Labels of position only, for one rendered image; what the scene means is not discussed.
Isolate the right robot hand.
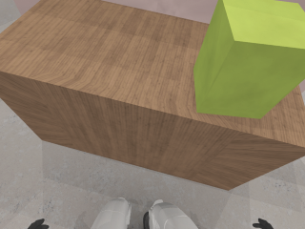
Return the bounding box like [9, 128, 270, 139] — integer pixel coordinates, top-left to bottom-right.
[253, 219, 274, 229]

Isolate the carton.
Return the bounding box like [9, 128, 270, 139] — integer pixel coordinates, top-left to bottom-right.
[193, 0, 305, 119]

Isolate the pedestal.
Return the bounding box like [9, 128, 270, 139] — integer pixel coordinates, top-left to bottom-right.
[0, 0, 305, 191]

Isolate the robot left thigh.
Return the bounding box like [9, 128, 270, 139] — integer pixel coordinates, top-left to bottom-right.
[91, 198, 132, 229]

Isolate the left robot hand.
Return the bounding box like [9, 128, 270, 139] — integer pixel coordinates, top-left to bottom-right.
[28, 219, 49, 229]

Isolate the right robot shin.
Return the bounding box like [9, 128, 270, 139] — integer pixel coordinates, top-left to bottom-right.
[149, 199, 163, 229]

